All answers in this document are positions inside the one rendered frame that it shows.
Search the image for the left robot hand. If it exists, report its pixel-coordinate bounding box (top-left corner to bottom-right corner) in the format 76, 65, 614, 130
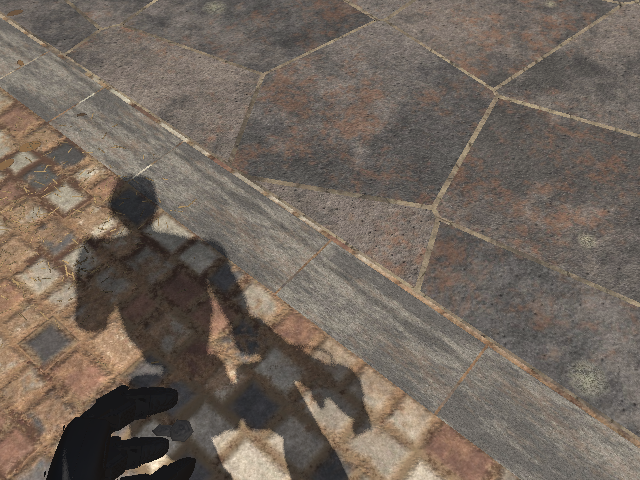
44, 385, 196, 480

